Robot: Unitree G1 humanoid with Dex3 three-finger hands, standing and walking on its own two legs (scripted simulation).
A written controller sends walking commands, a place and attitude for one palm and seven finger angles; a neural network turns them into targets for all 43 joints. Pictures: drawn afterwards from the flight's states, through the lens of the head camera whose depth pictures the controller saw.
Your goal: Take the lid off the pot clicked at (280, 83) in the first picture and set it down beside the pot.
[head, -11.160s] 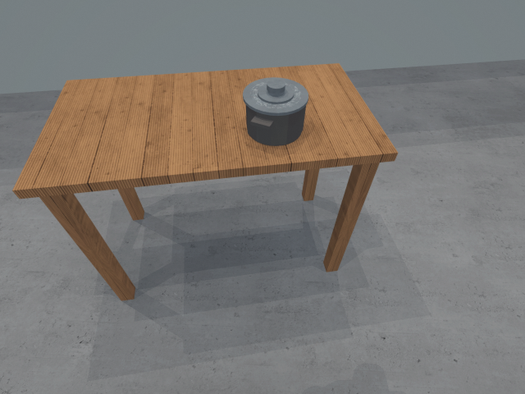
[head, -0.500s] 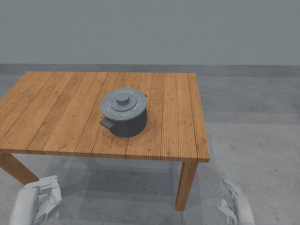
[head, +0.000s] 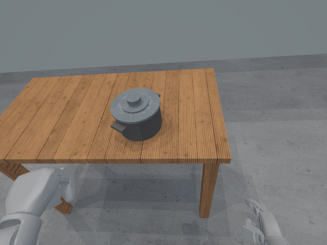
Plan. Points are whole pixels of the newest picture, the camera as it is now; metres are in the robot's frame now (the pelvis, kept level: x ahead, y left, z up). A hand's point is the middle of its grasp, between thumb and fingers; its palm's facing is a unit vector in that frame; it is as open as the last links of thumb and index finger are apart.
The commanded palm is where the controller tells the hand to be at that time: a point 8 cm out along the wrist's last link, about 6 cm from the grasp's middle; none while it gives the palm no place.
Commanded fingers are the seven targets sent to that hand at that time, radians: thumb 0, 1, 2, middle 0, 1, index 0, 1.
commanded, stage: reach forward and open the fingers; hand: left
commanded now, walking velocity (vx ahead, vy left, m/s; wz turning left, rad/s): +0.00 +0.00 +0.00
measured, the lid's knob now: (133, 98) +0.54 +0.17 +0.05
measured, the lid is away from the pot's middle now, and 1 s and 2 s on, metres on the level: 0.00 0.00 0.00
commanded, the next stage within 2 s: move the open hand above the knob in 0.86 s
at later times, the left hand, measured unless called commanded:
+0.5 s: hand (59, 185) +0.21 +0.25 +0.09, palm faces -0.21 -0.08 -0.97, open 7.0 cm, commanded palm +0.20 +0.26 +0.16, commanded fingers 0.00 -0.20 1.31 -0.84 -0.15 -0.84 -0.15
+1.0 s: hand (62, 151) +0.28 +0.27 +0.12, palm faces -0.15 -0.10 -0.98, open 10.1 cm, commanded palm +0.26 +0.27 +0.18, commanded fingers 0.00 -0.28 1.39 -0.83 -0.08 -0.83 -0.08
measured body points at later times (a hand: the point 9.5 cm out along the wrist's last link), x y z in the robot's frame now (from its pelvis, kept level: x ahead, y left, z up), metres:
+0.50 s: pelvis -0.03 +0.01 +0.00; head -0.02 -0.04 +0.45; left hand +0.22 +0.26 +0.15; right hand +0.19 -0.21 -0.10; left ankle +0.02 +0.12 -0.74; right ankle -0.03 -0.11 -0.74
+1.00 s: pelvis -0.01 +0.02 +0.00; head +0.00 -0.03 +0.45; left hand +0.28 +0.27 +0.17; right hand +0.20 -0.20 -0.10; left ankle +0.02 +0.12 -0.74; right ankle -0.03 -0.11 -0.74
